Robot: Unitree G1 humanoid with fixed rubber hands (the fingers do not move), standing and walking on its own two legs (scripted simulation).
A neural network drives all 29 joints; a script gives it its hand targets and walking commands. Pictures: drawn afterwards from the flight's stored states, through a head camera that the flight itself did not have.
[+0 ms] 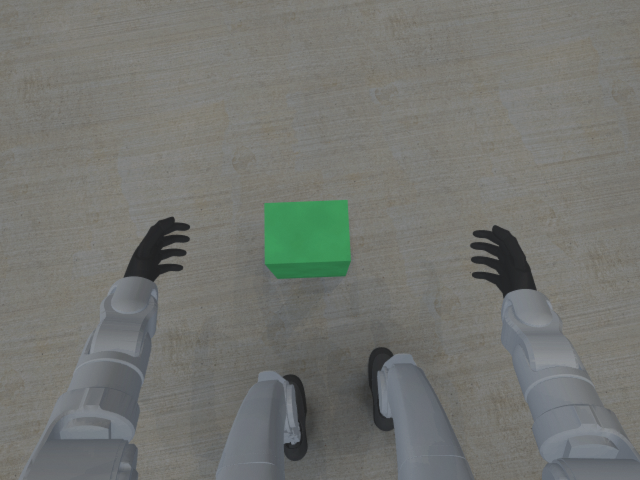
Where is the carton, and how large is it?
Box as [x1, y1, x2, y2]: [264, 200, 350, 278]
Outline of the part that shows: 347,200 264,203 265,264 277,278 345,275 350,261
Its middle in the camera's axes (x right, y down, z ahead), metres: -0.03 +0.00 +1.00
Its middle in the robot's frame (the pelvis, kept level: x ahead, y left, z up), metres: +0.50 +0.05 -0.58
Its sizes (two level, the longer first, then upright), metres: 0.192 0.143 0.239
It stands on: the floor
